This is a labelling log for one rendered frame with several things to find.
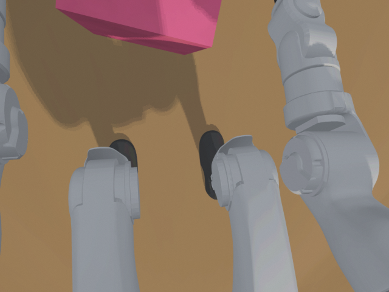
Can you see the right robot forearm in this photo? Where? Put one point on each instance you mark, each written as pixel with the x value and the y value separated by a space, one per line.
pixel 310 71

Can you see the right robot thigh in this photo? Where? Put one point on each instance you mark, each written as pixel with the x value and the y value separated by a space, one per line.
pixel 262 258

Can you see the left robot upper arm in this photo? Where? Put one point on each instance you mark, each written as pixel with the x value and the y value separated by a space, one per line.
pixel 13 130

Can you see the left robot shin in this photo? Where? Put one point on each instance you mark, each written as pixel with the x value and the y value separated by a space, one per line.
pixel 75 195

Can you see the carton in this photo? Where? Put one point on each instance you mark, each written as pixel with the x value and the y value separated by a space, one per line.
pixel 179 26

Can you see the right robot upper arm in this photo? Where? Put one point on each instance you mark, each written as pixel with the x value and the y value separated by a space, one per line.
pixel 334 173

